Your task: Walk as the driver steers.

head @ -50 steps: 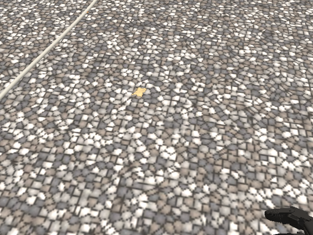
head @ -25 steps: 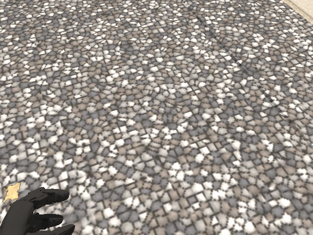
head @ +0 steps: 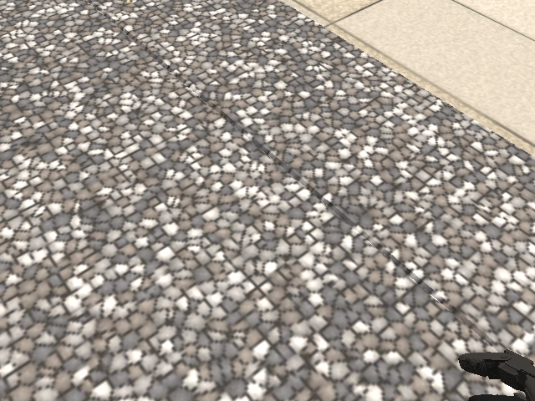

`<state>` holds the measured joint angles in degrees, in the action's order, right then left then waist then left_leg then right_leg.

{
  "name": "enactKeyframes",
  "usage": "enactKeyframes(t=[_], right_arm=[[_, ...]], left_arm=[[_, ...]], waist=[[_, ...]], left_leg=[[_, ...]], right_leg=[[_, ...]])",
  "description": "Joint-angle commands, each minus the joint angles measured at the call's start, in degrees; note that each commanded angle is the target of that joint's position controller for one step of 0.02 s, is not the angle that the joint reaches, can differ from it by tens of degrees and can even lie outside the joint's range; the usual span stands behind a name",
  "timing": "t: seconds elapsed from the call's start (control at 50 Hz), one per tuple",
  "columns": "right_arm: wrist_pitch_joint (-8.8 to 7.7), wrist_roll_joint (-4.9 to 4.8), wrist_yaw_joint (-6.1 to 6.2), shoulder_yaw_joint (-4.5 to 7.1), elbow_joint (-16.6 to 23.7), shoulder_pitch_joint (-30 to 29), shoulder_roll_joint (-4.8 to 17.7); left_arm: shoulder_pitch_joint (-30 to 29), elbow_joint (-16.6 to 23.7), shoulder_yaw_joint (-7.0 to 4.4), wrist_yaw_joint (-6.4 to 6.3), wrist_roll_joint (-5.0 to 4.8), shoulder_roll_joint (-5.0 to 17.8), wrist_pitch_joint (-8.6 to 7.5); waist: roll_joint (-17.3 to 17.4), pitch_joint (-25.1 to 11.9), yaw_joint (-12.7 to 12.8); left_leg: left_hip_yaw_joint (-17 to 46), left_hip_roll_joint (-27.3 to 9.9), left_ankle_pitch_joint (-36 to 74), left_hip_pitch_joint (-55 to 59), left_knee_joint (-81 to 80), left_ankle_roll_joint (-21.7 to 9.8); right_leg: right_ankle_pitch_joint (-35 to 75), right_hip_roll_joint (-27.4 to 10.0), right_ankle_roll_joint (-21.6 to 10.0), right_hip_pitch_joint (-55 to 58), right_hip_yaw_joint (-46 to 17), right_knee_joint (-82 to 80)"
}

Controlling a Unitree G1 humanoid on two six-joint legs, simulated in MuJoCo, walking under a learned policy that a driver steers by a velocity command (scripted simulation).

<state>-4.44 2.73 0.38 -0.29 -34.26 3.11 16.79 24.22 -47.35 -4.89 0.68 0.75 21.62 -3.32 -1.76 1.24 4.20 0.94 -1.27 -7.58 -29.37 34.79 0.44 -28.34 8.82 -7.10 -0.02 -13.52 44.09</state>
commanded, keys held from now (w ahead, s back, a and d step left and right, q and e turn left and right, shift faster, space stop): w+q+shift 1.00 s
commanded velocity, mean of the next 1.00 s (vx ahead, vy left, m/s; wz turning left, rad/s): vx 1.00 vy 0.00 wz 0.70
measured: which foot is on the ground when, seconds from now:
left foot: down 0.00-0.36, up 0.38-0.78, down 0.80-1.00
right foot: up 0.00-0.36, down 0.38-0.80, up 0.82-1.00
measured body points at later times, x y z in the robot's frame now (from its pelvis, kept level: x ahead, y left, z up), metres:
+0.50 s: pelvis +0.44 +0.04 +0.02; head +0.46 +0.04 +0.47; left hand +0.53 +0.34 -0.06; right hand +0.55 -0.23 -0.10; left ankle +0.29 +0.12 -0.61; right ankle +0.48 -0.07 -0.71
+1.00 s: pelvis +0.85 +0.26 +0.02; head +0.88 +0.27 +0.47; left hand +0.83 +0.56 -0.06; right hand +1.07 +0.07 -0.11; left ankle +0.81 +0.25 -0.71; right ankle +1.02 +0.16 -0.63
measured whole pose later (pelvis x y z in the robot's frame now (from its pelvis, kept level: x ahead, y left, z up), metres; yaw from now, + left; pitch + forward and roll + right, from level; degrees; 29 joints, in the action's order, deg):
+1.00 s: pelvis +0.85 +0.26 +0.02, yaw +45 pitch +0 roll +1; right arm -1.1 0.7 -0.5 3.3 -46.0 23.5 18.6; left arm 7.4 -35.2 1.4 0.2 3.8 13.4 -3.5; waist 0.5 2.9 -1.6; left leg 3.4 13.2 -16.0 -9.6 26.6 -10.8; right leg -20.7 -8.2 3.8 -36.9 -5.6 65.3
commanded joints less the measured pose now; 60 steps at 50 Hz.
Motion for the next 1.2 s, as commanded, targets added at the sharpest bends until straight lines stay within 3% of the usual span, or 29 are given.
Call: enactKeyframes(t=[0.02,0.06,0.14,0.22,0.3,0.34,0.36,0.38,0.4,0.42,0.44,0.46,0.5,0.56,0.66,0.72,0.76,0.78,0.8,0.82,0.84,0.88,0.94,1.0,1.06,1.14,1.16,1.18,1.2], right_arm=[[0.54,0.11,-0.08,6.10,-5.1,23.9,14.5],[0.43,-1.09,-1.12,5.31,-5.7,18.1,8.7],[-0.40,-2.10,-1.16,4.26,-10.8,23.1,6.1],[-0.53,-2.16,-0.85,5.75,-10.2,20.5,8.9],[-0.80,-3.42,-1.73,6.46,-11.1,22.9,10.4],[-0.49,-3.33,-1.60,6.79,-11.8,23.9,11.8],[-0.62,-3.48,-1.77,6.93,-11.4,22.9,12.0],[-1.23,-3.47,-1.55,5.70,-9.7,21.8,7.2],[-0.69,-5.08,-1.14,4.11,-7.4,26.3,0.9],[0.34,-3.63,-0.83,4.24,-7.4,23.5,4.3],[1.04,-2.45,-1.16,4.60,-7.4,18.5,5.6],[1.52,-1.92,-1.82,4.58,-7.4,15.8,5.1],[3.04,-1.13,-3.06,4.29,-6.8,14.0,2.8],[4.66,-0.73,-4.22,3.52,-2.9,7.0,1.0],[4.31,-1.11,-6.55,1.95,2.1,-3.4,1.6],[4.12,-1.26,-6.29,2.24,1.0,-1.6,3.6],[3.93,-1.21,-5.21,3.86,-2.9,12.8,7.3],[3.77,-1.07,-4.10,5.53,-7.0,25.5,10.2],[4.15,-1.65,-2.35,7.11,-8.7,26.1,13.1],[5.28,-0.67,-1.68,8.16,-5.7,19.1,20.1],[5.75,-1.08,-1.40,8.95,-3.7,22.0,20.8],[4.78,-1.66,-0.44,7.83,-5.5,18.7,15.3],[2.27,-2.04,-0.09,6.04,-5.6,14.7,11.2],[0.62,-2.30,-0.71,6.03,-5.8,14.2,10.9],[0.18,-2.67,-1.35,6.78,-6.2,15.1,11.7],[0.47,-2.80,-0.92,7.67,-7.0,17.4,13.5],[0.62,-2.36,-0.83,7.97,-7.0,17.0,15.0],[0.55,-2.07,-1.05,8.15,-6.7,14.5,16.4],[-0.18,-1.82,-1.17,6.78,-5.5,12.7,11.6]], left_arm=[[0.2,6.8,2.35,-0.18,0.81,-0.8,-2.02],[-10.6,8.5,2.11,0.56,2.09,2.1,-1.81],[-16.5,13.0,3.79,1.71,4.00,-0.9,-0.70],[-26.7,17.5,5.91,3.00,2.14,-2.0,-1.31],[-26.6,16.9,5.02,1.82,1.24,0.3,-1.32],[-17.7,14.0,3.48,0.30,1.87,2.7,-1.61],[-9.1,12.0,2.40,-0.80,2.40,4.4,-1.87],[2.5,11.2,0.69,-2.16,3.46,8.7,-1.98],[1.6,11.2,0.11,-2.42,4.46,11.9,-1.26],[-3.4,11.3,0.07,-2.52,3.07,8.4,-0.80],[-6.7,11.4,1.14,-2.21,2.43,3.1,-1.06],[-7.4,10.3,1.63,-1.76,2.32,0.8,-1.45],[-6.2,7.9,2.02,-1.67,1.83,-0.9,-2.34],[-4.1,4.7,2.18,-0.90,0.37,-2.5,-3.68],[-6.6,2.8,1.68,-1.15,0.46,0.2,-4.44],[-2.4,2.1,0.68,-1.77,0.50,5.2,-3.71],[-4.7,3.3,-0.37,-2.50,1.03,9.0,-1.71],[-7.0,4.5,-0.43,-2.41,1.34,9.2,-0.90],[-5.7,4.0,0.19,-1.37,2.21,5.5,-0.69],[-0.8,9.2,2.06,-0.90,2.18,-1.1,-1.28],[-6.3,13.4,1.96,-0.99,1.52,3.2,-2.72],[-10.9,13.3,2.56,-1.07,1.63,3.8,-3.90],[-8.5,12.2,3.10,-1.03,3.61,2.3,-0.49],[-18.2,16.5,4.16,-0.25,2.89,-0.7,0.62],[-23.6,18.0,4.92,0.62,1.03,-2.4,0.23],[-21.8,17.2,3.52,-0.10,0.40,1.6,-0.13],[-15.8,15.5,2.37,-0.78,0.33,4.1,-0.27],[-5.0,13.1,1.19,-1.64,0.31,6.2,-0.47],[7.3,11.0,-0.34,-3.02,1.45,9.8,-0.72]], waist=[[17.8,-13.3,-9.1],[3.7,-3.8,-7.8],[6.9,1.3,-4.5],[6.0,4.1,-4.7],[5.2,1.5,-5.0],[2.9,-5.1,-0.9],[2.0,-10.1,3.5],[-4.0,-18.2,8.0],[-14.2,-22.4,3.1],[-11.4,-15.9,1.6],[-5.3,-8.0,1.1],[-1.8,-3.7,0.3],[-3.3,0.4,-2.1],[-3.3,2.5,-3.5],[-0.3,6.1,-5.3],[-1.6,2.4,-7.2],[-4.1,-5.8,-15.6],[-2.8,-11.4,-20.8],[4.8,-9.8,-18.0],[16.9,-12.2,-8.3],[10.7,-20.8,-12.9],[-0.9,-3.9,-8.1],[-3.1,1.5,-1.4],[-0.8,5.2,-2.3],[2.1,3.7,-5.2],[4.0,-0.7,-5.4],[3.4,-4.9,-2.4],[2.1,-10.1,4.6],[-1.6,-16.5,9.8]], left_leg=[[55.0,-20.2,-37.9,46.4,-21.5,-14.0],[36.3,-14.7,-26.0,33.4,-20.1,-13.7],[26.0,-7.8,-10.7,23.2,-22.9,-14.0],[19.1,-4.0,-3.8,10.1,-29.1,-13.5],[18.5,-5.8,12.3,12.5,-26.1,-11.0],[15.4,-3.1,28.4,16.2,-9.5,-8.7],[14.0,-0.5,25.9,9.9,4.2,-7.5],[10.2,2.6,7.5,1.9,22.8,-7.0],[5.6,6.0,-21.1,-11.2,38.1,-6.4],[4.4,2.2,-14.9,-17.3,43.1,-7.1],[3.5,-0.4,-10.8,-18.5,42.1,-6.9],[3.4,-2.1,-8.9,-17.3,40.0,-6.4],[3.3,-4.2,-8.6,-15.5,37.6,-5.3],[1.9,-5.7,-6.0,-19.8,36.2,-4.9],[-6.7,-3.0,9.1,-8.3,14.8,-6.9],[-12.9,4.1,7.4,2.8,9.1,-9.9],[-11.4,7.3,1.2,18.6,8.9,-12.5],[-7.8,7.9,-0.7,34.3,5.8,-14.7],[-0.6,4.4,-5.6,43.4,3.2,-16.2],[27.6,-9.0,0.1,52.8,-0.5,-23.3],[43.5,-13.3,-12.6,57.5,-13.1,-28.8],[39.0,-11.3,-12.4,38.5,-20.9,-23.7],[26.8,-4.3,-0.6,17.4,-21.6,-22.0],[21.0,0.8,1.5,5.8,-25.1,-20.4],[19.0,3.2,8.5,4.9,-24.7,-16.1],[22.9,0.7,23.0,17.9,-16.2,-12.2],[22.7,1.0,30.7,20.4,-7.9,-10.8],[20.6,2.8,32.9,17.6,5.6,-9.3],[17.2,5.7,22.0,9.0,24.1,-8.2]], right_leg=[[3.7,-0.9,0.3,-44.0,3.4,38.3],[11.7,-7.3,1.1,-42.7,6.1,32.0],[7.9,-11.1,5.0,-40.8,9.0,19.0],[21.0,-10.5,8.2,-28.7,13.0,-3.3],[28.1,-8.5,7.4,-15.2,13.7,-10.7],[21.6,-6.1,5.9,-4.2,14.7,-13.9],[18.5,-9.4,4.8,7.8,12.6,-13.0],[-2.5,-23.8,2.8,19.6,-2.3,-15.8],[-21.4,-37.1,-0.9,24.4,-29.6,-27.2],[-24.6,-35.3,-3.1,17.7,-33.9,-30.4],[-15.7,-32.1,-2.4,11.0,-22.8,-29.7],[-3.3,-29.5,-1.9,5.4,-13.7,-30.0],[9.1,-26.2,-0.1,-0.9,-2.3,-32.1],[25.7,-25.3,1.0,-1.0,8.2,-34.0],[40.7,-19.6,4.4,-7.7,26.2,-39.1],[78.2,-20.4,5.7,-1.0,29.0,-29.2],[90.4,-23.1,5.4,-1.0,27.9,-8.5],[83.6,-23.0,4.9,-8.3,26.7,8.9],[31.7,-14.8,6.1,-21.9,26.2,30.3],[-2.4,-7.8,9.1,-42.6,22.2,52.1],[2.2,-7.8,8.7,-50.5,10.1,53.8],[8.7,-13.4,8.4,-49.5,9.0,40.4],[4.1,-16.6,10.9,-37.6,9.1,28.4],[12.7,-16.5,12.2,-32.2,12.5,12.1],[31.6,-13.5,11.0,-22.7,13.3,-3.0],[29.4,-10.0,9.2,-15.3,11.6,-12.5],[22.9,-8.2,8.7,-9.1,11.9,-12.1],[18.7,-8.3,8.2,2.4,13.1,-12.3],[4.4,-16.7,6.8,16.2,5.5,-12.0]])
